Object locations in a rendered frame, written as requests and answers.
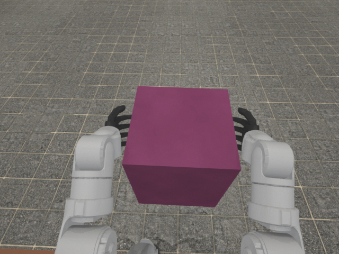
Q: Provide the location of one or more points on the robot right upper arm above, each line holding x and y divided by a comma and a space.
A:
258, 242

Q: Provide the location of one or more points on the robot left upper arm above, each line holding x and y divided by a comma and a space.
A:
88, 239

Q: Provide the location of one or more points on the left robot forearm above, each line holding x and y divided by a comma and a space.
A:
90, 196

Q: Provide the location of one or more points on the right robot forearm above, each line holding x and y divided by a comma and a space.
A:
272, 201

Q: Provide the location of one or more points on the carton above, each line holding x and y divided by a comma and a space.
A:
181, 147

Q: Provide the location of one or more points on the robot right hand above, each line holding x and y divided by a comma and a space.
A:
249, 124

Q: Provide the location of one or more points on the robot left shin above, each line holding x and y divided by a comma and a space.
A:
146, 241

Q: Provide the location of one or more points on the left robot thigh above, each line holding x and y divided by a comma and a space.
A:
143, 248

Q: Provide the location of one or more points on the robot left hand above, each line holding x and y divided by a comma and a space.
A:
114, 119

